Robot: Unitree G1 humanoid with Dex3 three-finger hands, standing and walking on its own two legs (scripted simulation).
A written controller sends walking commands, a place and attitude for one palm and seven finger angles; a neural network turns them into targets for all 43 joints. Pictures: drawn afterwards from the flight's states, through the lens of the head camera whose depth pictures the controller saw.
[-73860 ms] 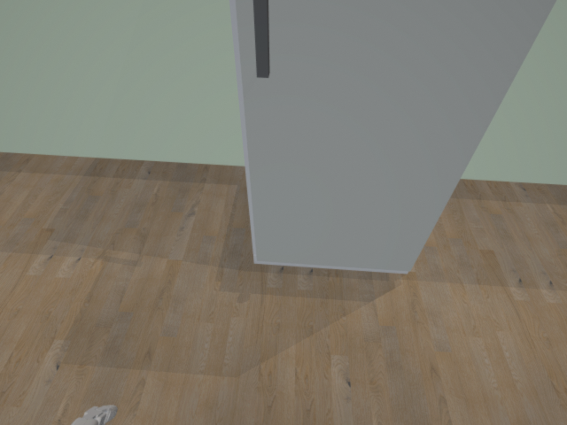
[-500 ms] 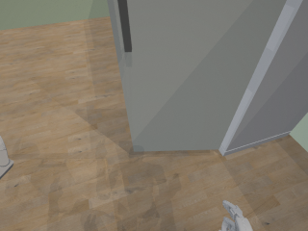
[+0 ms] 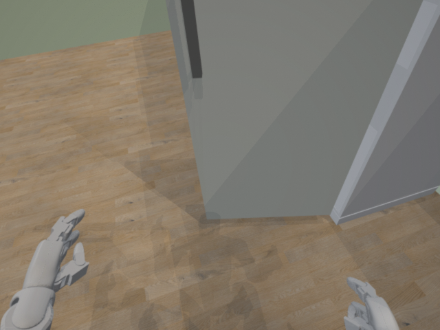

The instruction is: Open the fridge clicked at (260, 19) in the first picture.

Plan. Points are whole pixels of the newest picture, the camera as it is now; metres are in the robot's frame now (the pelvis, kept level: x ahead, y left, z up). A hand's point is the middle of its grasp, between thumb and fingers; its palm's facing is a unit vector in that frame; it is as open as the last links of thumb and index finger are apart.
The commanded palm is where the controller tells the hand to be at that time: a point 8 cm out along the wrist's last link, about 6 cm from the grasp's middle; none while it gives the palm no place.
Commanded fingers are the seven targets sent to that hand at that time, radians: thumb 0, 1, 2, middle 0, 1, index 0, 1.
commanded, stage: let the arm hang, fingers relaxed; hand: left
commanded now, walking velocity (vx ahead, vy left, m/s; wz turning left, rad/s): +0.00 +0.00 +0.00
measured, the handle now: (190, 14) +0.72 +0.11 +0.27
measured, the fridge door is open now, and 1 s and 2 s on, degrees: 73 73 73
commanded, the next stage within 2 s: look to check the result in 0.98 s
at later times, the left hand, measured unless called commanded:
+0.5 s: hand out of the picture -0.06 +0.22 -0.16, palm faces +0.02 -0.97 -0.25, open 7.3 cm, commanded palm none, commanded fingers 0.00 0.90 0.90 -0.20 -0.30 -0.20 -0.30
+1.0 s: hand out of the picture +0.07 +0.23 -0.15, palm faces -0.02 -0.96 -0.27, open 7.4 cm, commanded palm none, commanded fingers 0.00 0.90 0.90 -0.20 -0.30 -0.20 -0.30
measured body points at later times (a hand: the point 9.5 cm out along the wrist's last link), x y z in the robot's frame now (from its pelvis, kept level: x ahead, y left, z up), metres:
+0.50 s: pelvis -0.03 +0.01 +0.01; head +0.00 +0.01 +0.46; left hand -0.06 +0.27 -0.14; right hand -0.03 -0.24 -0.15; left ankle +0.02 +0.10 -0.73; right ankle -0.01 -0.12 -0.73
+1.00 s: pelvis -0.01 +0.01 +0.02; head +0.00 +0.01 +0.47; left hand +0.07 +0.28 -0.13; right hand +0.06 -0.27 -0.13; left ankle +0.02 +0.11 -0.73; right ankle -0.01 -0.12 -0.73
